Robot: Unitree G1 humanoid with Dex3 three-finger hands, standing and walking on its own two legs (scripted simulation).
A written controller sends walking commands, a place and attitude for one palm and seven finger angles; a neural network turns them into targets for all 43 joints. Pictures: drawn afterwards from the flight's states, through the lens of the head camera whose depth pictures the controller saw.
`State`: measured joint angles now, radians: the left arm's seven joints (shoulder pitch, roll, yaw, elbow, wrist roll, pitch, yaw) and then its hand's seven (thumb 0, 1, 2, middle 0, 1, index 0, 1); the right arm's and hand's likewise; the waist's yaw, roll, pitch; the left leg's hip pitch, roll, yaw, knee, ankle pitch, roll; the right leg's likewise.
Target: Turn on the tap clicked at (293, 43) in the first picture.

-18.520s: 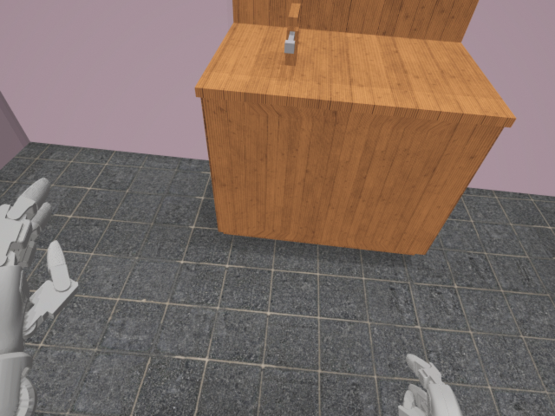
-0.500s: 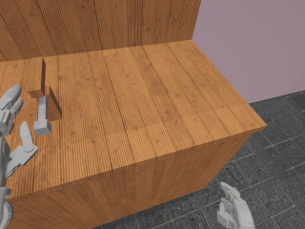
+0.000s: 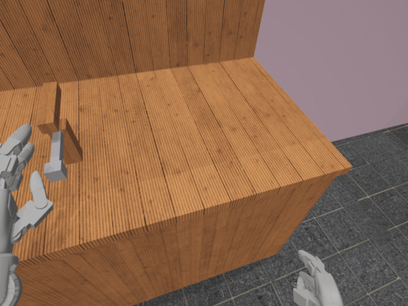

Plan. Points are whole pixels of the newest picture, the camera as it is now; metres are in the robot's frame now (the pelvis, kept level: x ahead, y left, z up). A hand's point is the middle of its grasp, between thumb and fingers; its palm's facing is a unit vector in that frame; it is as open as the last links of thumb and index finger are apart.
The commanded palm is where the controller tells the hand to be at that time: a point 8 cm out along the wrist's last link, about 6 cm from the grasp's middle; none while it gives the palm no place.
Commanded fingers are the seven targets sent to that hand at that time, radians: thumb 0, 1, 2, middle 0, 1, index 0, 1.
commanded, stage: look again from close up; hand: left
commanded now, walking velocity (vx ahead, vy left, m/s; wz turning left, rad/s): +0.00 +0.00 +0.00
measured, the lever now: (55, 171) +0.31 +0.31 +0.09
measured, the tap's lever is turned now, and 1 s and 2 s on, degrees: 0 0 0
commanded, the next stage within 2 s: shuffle to correct the standing spot in 0.08 s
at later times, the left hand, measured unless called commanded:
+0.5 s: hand (50, 211) +0.20 +0.24 +0.16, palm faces +0.35 -0.85 -0.39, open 7.4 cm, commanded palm +0.14 +0.27 +0.17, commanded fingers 0.00 0.90 0.90 -0.20 -0.30 -0.20 -0.30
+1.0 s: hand (32, 239) +0.16 +0.24 +0.16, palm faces +0.43 -0.83 -0.37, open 7.4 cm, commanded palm +0.10 +0.27 +0.17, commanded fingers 0.00 0.90 0.90 -0.20 -0.30 -0.20 -0.30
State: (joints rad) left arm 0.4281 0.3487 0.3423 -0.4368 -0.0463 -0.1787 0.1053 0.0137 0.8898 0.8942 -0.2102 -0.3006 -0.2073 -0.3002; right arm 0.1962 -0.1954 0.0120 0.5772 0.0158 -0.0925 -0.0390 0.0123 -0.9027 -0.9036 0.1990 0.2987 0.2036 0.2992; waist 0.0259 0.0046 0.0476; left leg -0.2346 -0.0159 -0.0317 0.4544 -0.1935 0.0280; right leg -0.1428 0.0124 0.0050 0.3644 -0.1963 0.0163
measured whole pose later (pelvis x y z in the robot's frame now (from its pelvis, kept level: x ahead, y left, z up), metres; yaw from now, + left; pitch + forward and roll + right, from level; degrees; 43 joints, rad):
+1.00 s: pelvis -0.05 -0.01 -0.01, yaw +1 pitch -2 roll -1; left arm 0.44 0.36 0.37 -0.49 -0.03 -0.16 0.14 0.02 0.89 0.89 -0.21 -0.30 -0.21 -0.30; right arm 0.27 -0.19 0.00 0.60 0.02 -0.12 -0.05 0.01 -0.90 -0.90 0.20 0.30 0.20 0.30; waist 0.00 -0.02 0.05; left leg -0.26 -0.02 -0.04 0.51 -0.22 0.03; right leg -0.25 0.02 -0.01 0.45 -0.18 0.00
